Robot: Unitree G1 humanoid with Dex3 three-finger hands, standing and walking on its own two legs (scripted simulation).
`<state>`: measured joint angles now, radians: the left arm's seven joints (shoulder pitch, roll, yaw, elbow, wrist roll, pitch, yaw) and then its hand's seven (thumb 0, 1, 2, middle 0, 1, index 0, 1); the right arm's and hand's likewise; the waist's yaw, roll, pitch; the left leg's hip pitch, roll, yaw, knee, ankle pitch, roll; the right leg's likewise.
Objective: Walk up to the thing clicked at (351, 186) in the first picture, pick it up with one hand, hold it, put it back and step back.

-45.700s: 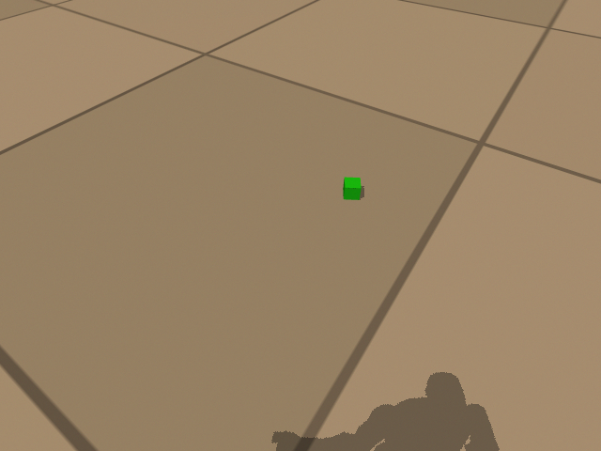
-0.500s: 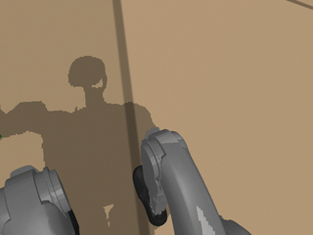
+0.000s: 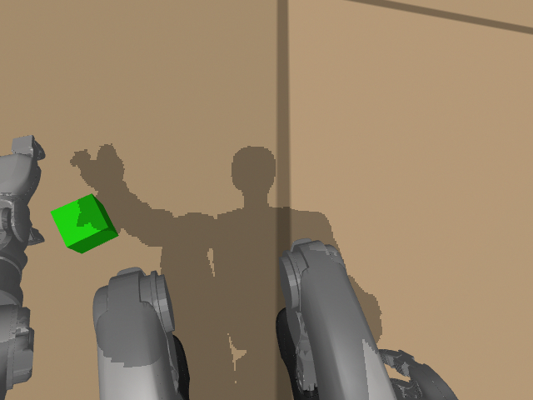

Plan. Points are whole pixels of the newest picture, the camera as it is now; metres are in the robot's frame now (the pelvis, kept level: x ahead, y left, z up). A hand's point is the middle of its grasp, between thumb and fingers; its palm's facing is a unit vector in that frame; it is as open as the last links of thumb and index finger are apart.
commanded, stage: withdraw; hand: left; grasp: from above
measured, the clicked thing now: (86, 224) +0.45 +0.30 -0.30
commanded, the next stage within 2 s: home in 0.50 s
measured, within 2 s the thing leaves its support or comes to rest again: neither
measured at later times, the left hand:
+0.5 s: hand (63, 208) +0.44 +0.29 -0.16, palm faces -0.43 -0.07 -0.90, open 13.6 cm
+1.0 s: hand (17, 232) +0.37 +0.27 -0.01, palm faces -0.33 -0.41 -0.85, open 10.2 cm
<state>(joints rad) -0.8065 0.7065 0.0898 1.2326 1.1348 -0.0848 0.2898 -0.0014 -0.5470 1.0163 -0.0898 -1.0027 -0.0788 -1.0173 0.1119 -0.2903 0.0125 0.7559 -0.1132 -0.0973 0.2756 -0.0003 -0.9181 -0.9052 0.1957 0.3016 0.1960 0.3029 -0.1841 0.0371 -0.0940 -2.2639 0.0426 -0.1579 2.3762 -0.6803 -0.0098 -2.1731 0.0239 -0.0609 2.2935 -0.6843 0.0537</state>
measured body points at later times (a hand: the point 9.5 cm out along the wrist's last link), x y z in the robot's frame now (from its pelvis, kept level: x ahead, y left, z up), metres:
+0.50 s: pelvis -0.01 +0.00 +0.00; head +0.21 +0.08 +0.38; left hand +0.46 +0.29 -0.11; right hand +0.03 -0.28 -0.10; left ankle +0.08 +0.13 -0.31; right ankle +0.10 -0.13 -0.31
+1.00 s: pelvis +0.00 +0.00 +0.11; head +0.18 +0.04 +0.52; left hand +0.38 +0.29 +0.04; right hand +0.14 -0.26 -0.02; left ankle +0.08 +0.13 -0.31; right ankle +0.10 -0.13 -0.31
